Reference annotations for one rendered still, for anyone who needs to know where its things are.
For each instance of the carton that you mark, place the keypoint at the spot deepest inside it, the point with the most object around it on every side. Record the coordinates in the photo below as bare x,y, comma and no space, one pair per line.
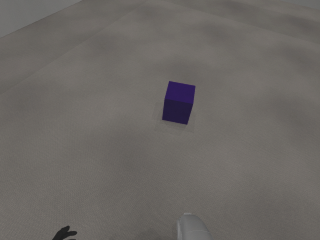
178,102

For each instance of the robot left hand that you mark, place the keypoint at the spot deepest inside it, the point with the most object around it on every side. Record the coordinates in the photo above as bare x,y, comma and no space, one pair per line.
64,233

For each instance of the right robot thigh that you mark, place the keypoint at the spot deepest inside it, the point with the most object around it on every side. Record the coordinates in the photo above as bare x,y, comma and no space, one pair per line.
191,227

